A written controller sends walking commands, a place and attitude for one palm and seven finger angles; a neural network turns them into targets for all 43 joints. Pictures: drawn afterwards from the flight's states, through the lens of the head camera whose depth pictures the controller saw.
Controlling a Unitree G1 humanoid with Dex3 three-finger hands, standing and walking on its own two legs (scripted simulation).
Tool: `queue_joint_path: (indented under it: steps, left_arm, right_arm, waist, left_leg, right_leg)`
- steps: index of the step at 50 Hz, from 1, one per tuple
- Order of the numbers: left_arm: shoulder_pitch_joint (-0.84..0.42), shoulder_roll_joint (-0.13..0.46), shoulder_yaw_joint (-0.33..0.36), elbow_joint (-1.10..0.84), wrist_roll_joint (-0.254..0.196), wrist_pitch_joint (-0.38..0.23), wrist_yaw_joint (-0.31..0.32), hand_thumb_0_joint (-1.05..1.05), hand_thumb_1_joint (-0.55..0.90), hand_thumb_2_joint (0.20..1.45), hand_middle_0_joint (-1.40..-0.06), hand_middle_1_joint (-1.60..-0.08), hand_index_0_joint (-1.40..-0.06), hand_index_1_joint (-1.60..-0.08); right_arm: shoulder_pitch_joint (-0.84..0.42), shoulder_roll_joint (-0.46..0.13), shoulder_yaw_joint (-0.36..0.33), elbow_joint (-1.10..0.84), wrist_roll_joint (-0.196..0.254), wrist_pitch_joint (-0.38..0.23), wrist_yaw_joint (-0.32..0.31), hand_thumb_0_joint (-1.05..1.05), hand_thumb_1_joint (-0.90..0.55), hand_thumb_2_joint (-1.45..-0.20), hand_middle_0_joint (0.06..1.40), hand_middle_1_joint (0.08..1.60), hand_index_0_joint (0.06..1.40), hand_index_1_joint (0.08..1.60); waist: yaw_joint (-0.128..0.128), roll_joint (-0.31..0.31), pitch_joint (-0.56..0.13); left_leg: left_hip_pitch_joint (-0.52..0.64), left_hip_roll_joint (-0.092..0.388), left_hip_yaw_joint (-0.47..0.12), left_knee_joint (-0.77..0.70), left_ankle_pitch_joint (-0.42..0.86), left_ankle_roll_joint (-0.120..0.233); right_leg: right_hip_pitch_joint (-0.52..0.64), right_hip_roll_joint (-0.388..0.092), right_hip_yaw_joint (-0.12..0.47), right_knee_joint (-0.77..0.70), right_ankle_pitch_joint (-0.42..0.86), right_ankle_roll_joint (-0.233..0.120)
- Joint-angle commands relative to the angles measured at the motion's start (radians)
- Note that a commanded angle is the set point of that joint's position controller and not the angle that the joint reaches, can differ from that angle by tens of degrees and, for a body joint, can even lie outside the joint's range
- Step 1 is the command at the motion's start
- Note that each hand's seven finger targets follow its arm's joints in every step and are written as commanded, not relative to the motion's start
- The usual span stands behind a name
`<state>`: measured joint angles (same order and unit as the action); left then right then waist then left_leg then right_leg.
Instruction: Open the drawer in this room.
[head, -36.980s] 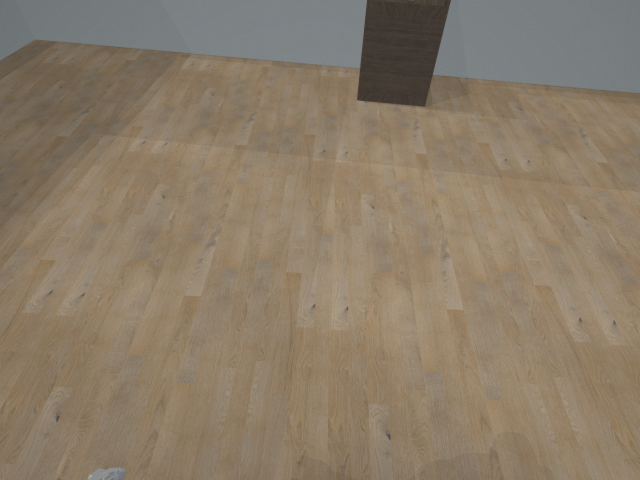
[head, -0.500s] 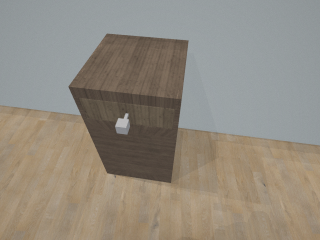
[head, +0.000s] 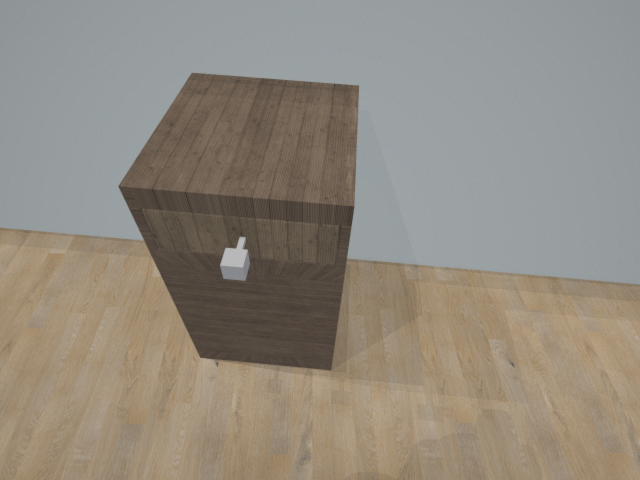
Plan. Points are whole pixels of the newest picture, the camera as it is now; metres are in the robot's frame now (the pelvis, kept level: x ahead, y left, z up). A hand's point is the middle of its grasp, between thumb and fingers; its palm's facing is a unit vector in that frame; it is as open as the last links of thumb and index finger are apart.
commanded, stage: look again from close up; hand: left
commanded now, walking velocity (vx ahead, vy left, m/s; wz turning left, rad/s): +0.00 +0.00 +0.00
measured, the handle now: (238, 255) +0.53 +0.20 -0.14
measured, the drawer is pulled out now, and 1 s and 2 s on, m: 0.00 0.00 0.00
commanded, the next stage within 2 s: raise the hand with hooked fingers in 0.56 s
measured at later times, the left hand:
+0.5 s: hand out of the picture -0.01 +0.18 -0.19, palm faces +0.03 -0.98 -0.17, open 7.3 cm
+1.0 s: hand (170, 444) +0.17 +0.20 -0.05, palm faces -0.01 -0.24 -0.97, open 8.1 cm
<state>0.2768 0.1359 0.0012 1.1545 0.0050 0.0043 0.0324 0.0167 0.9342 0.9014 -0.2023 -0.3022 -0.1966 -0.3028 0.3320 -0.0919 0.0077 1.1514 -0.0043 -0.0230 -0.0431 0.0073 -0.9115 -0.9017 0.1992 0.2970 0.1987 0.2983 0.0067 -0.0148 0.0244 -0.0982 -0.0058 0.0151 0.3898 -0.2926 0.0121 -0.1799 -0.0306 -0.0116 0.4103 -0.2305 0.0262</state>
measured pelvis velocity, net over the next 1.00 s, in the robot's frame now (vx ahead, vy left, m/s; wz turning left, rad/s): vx -0.05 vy -0.01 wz -0.04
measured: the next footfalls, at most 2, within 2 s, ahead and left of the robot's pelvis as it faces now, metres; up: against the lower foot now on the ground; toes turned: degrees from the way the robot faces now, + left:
none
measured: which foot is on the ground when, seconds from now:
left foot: down 0.00-1.00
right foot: down 0.00-1.00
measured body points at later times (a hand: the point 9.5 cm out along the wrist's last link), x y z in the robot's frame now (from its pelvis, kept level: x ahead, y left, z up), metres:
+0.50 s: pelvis -0.01 +0.01 -0.01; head -0.03 +0.02 +0.44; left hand -0.01 +0.23 -0.17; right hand +0.01 -0.22 -0.16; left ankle -0.05 +0.11 -0.74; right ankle -0.01 -0.14 -0.74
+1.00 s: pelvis -0.05 -0.01 -0.04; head -0.04 -0.03 +0.41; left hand +0.16 +0.21 +0.01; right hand +0.14 -0.26 -0.11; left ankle -0.05 +0.11 -0.74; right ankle -0.01 -0.13 -0.74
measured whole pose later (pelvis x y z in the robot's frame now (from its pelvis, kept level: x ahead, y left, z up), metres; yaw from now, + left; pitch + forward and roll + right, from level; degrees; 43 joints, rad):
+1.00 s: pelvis -0.05 -0.01 -0.04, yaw -2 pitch +7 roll +2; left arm 0.35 0.29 -0.06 0.10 0.97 -0.05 0.40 0.01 0.72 0.81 -0.21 -0.43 -0.21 -0.43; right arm 0.16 -0.27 -0.04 0.56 -0.05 -0.05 0.01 0.02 -0.91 -0.90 0.20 0.30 0.20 0.30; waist 0.02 0.01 -0.12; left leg -0.48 -0.01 0.08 0.75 -0.39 0.01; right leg -0.60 0.01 0.12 0.80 -0.32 0.00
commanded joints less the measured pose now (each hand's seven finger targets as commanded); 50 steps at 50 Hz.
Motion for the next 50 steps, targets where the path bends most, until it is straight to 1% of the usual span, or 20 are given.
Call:
queue_joint_path:
  steps: [1,4,5,6,7,8,13,21,32,33,34,35,36,37,38,40,41,44,46,50]
  left_arm:
    - [0.083,0.066,0.012,-0.026,0.000,-0.015,0.008,0.000,0.900,0.900,-0.200,-0.300,-0.200,-0.300]
    - [0.085,0.066,0.011,-0.026,-0.001,-0.017,0.008,0.000,0.900,0.900,-0.200,-0.300,-0.200,-0.300]
    - [0.118,0.117,0.010,-0.009,0.016,-0.050,0.052,0.000,0.900,0.900,-0.200,-0.300,-0.200,-0.300]
    - [0.122,0.166,0.017,-0.019,0.012,-0.066,0.040,0.000,0.900,0.900,-0.200,-0.300,-0.200,-0.300]
    - [0.129,0.131,0.015,-0.043,0.007,-0.064,0.036,0.000,0.900,0.900,-0.200,-0.300,-0.200,-0.300]
    - [0.099,0.107,0.005,-0.051,0.004,-0.059,0.029,0.000,0.900,0.900,-0.200,-0.300,-0.200,-0.300]
    - [0.087,0.089,-0.001,-0.066,0.006,-0.032,0.019,0.000,0.900,0.900,-0.200,-0.300,-0.200,-0.300]
    - [0.077,0.104,0.001,-0.086,0.008,-0.017,0.008,0.000,0.900,0.900,-0.200,-0.300,-0.200,-0.300]
    - [0.107,0.091,0.003,-0.092,0.008,-0.017,0.003,0.000,0.900,0.900,-0.200,-0.300,-0.200,-0.300]
    - [0.144,0.142,0.004,-0.064,0.018,-0.035,0.047,0.000,0.900,0.900,-0.200,-0.300,-0.200,-0.300]
    - [-0.672,0.440,-0.001,-1.620,0.152,-0.203,0.049,0.000,0.877,0.890,-0.202,-0.315,-0.202,-0.315]
    - [-0.205,0.370,0.021,-1.328,0.184,-0.105,0.128,0.000,0.853,0.880,-0.203,-0.330,-0.203,-0.330]
    - [0.052,0.177,-0.065,-1.216,0.176,0.047,0.170,0.000,0.830,0.870,-0.205,-0.345,-0.205,-0.345]
    - [0.055,0.077,-0.150,-1.213,0.218,0.055,0.174,0.000,0.807,0.860,-0.207,-0.360,-0.207,-0.360]
    - [-0.011,0.156,-0.122,-1.276,0.291,0.035,0.197,0.000,0.783,0.850,-0.208,-0.375,-0.208,-0.375]
    - [0.010,0.213,-0.112,-1.226,0.508,0.014,0.253,0.000,0.737,0.830,-0.212,-0.405,-0.212,-0.405]
    - [0.016,0.217,-0.103,-1.194,0.616,0.005,0.282,0.000,0.713,0.820,-0.213,-0.420,-0.213,-0.420]
    - [0.286,0.178,-0.088,-1.025,0.887,-0.023,0.363,0.000,0.643,0.790,-0.218,-0.465,-0.218,-0.465]
    - [0.391,0.205,-0.035,-1.025,0.987,-0.051,0.383,0.000,0.597,0.770,-0.222,-0.495,-0.222,-0.495]
    - [0.246,0.313,0.048,-1.163,1.097,-0.085,0.418,0.000,0.503,0.730,-0.228,-0.555,-0.228,-0.555]
  right_arm:
    - [0.070,-0.104,-0.023,-0.021,0.000,-0.013,-0.008,0.000,-0.900,-0.900,0.200,0.300,0.200,0.300]
    - [0.078,-0.099,-0.022,-0.018,0.000,-0.014,-0.010,0.000,-0.900,-0.900,0.200,0.300,0.200,0.300]
    - [-0.029,-0.164,-0.021,-0.090,0.010,-0.025,0.006,0.000,-0.900,-0.900,0.200,0.300,0.200,0.300]
    - [-0.027,-0.147,-0.013,-0.127,0.007,-0.015,0.017,0.000,-0.900,-0.900,0.200,0.300,0.200,0.300]
    - [0.057,-0.114,-0.012,-0.131,-0.005,-0.013,0.014,0.000,-0.900,-0.900,0.200,0.300,0.200,0.300]
    - [0.074,-0.112,-0.012,-0.127,-0.006,-0.015,0.010,0.000,-0.900,-0.900,0.200,0.300,0.200,0.300]
    - [0.056,-0.145,-0.009,-0.125,-0.009,-0.009,0.003,0.000,-0.900,-0.900,0.200,0.300,0.200,0.300]
    - [0.034,-0.170,-0.009,-0.129,-0.008,-0.004,0.009,0.000,-0.900,-0.900,0.200,0.300,0.200,0.300]
    - [0.047,-0.169,-0.007,-0.107,-0.008,-0.007,0.010,0.000,-0.900,-0.900,0.200,0.300,0.200,0.300]
    - [-0.057,-0.198,-0.010,-0.174,0.003,-0.015,0.017,0.000,-0.900,-0.900,0.200,0.300,0.200,0.300]
    - [-0.055,-0.331,-0.012,-0.504,0.054,-0.161,-0.027,0.000,-0.900,-0.900,0.200,0.300,0.200,0.300]
    - [-0.149,-0.254,-0.012,-0.461,0.047,-0.260,-0.068,0.000,-0.900,-0.900,0.200,0.300,0.200,0.300]
    - [-0.146,-0.208,-0.031,-0.447,0.066,-0.296,-0.064,0.000,-0.900,-0.900,0.200,0.300,0.200,0.300]
    - [-0.129,-0.204,-0.022,-0.435,0.066,-0.312,-0.066,0.000,-0.900,-0.900,0.200,0.300,0.200,0.300]
    - [-0.177,-0.251,-0.031,-0.483,0.056,-0.324,-0.066,0.000,-0.900,-0.900,0.200,0.300,0.200,0.300]
    - [-0.167,-0.282,-0.031,-0.540,0.002,-0.302,-0.051,0.000,-0.900,-0.900,0.200,0.300,0.200,0.300]
    - [-0.167,-0.288,-0.047,-0.591,-0.012,-0.284,-0.038,0.000,-0.900,-0.900,0.200,0.300,0.200,0.300]
    - [-0.225,-0.280,-0.079,-0.693,-0.062,-0.173,0.020,0.000,-0.900,-0.900,0.200,0.300,0.200,0.300]
    - [-0.267,-0.272,-0.082,-0.741,-0.058,-0.081,0.061,0.000,-0.900,-0.900,0.200,0.300,0.200,0.300]
    - [-0.350,-0.252,-0.063,-0.805,-0.041,0.020,0.076,0.000,-0.900,-0.900,0.200,0.300,0.200,0.300]
  waist:
    - [0.006,0.028,0.042]
    - [0.004,0.018,0.044]
    - [0.021,0.059,0.031]
    - [-0.003,0.005,0.014]
    - [-0.021,-0.031,-0.114]
    - [-0.029,-0.004,-0.168]
    - [-0.012,0.063,0.010]
    - [-0.011,0.043,0.089]
    - [-0.003,0.030,0.082]
    - [0.030,-0.052,0.153]
    - [-0.076,0.280,-0.380]
    - [0.016,0.373,-0.326]
    - [-0.009,0.274,-0.163]
    - [-0.023,0.181,-0.085]
    - [-0.033,0.136,0.005]
    - [-0.050,-0.051,-0.009]
    - [-0.041,-0.066,-0.039]
    - [0.056,-0.165,-0.038]
    - [0.116,-0.188,-0.095]
    - [0.136,-0.117,-0.153]
  left_leg:
    - [-0.058,0.106,-0.074,-0.071,0.267,0.009]
    - [-0.054,0.105,-0.070,-0.062,0.293,0.010]
    - [-0.116,0.118,-0.022,0.134,0.505,-0.016]
    - [-0.141,0.084,-0.004,0.134,0.425,-0.015]
    - [-0.118,0.066,-0.027,0.114,0.220,0.000]
    - [-0.098,0.071,-0.039,0.100,0.254,0.013]
    - [-0.130,0.109,-0.067,0.079,0.423,0.022]
    - [-0.184,0.099,-0.081,-0.009,0.168,0.027]
    - [-0.187,0.095,-0.093,-0.053,0.069,0.035]
    - [-0.243,0.105,-0.041,0.119,0.271,-0.001]
    - [0.049,0.032,-0.046,-0.009,0.372,0.020]
    - [0.058,0.070,-0.037,-0.009,0.430,-0.016]
    - [-0.110,0.074,-0.063,-0.071,0.237,-0.059]
    - [-0.168,0.044,-0.046,-0.025,0.106,-0.031]
    - [-0.242,0.025,-0.066,0.022,0.005,-0.012]
    - [-0.342,0.011,-0.100,0.081,-0.164,0.004]
    - [-0.377,-0.006,-0.093,0.116,-0.184,0.001]
    - [-0.459,-0.036,-0.034,0.203,-0.149,-0.012]
    - [-0.481,-0.046,-0.010,0.236,-0.057,-0.012]
    - [-0.499,-0.056,0.004,0.267,-0.030,-0.004]
  right_leg:
    - [0.026,-0.069,0.035,-0.037,0.192,-0.037]
    - [0.033,-0.071,0.034,-0.035,0.217,-0.039]
    - [0.022,-0.115,0.071,0.031,0.585,-0.045]
    - [0.077,-0.133,0.038,0.063,0.753,-0.054]
    - [0.129,-0.137,0.065,0.109,0.672,-0.067]
    - [0.141,-0.123,0.057,0.126,0.618,-0.066]
    - [0.019,-0.068,0.031,0.088,0.257,-0.064]
    - [-0.008,-0.058,0.042,0.039,0.101,-0.053]
    - [0.002,-0.057,0.044,0.015,0.076,-0.050]
    - [-0.065,-0.109,0.083,0.037,0.425,-0.039]
    - [0.038,0.018,0.080,0.140,0.230,-0.067]
    - [-0.075,0.030,-0.011,0.219,-0.007,-0.086]
    - [-0.174,0.033,-0.069,0.261,-0.143,-0.062]
    - [-0.185,0.038,-0.062,0.214,-0.090,-0.056]
    - [-0.229,0.043,-0.026,0.168,-0.074,-0.064]
    - [-0.320,0.054,-0.006,0.180,-0.206,-0.068]
    - [-0.345,0.059,0.005,0.199,-0.261,-0.070]
    - [-0.399,0.079,0.078,0.175,-0.380,-0.100]
    - [-0.335,0.071,0.134,0.181,-0.290,-0.121]
    - [-0.298,0.056,0.156,0.234,-0.193,-0.123]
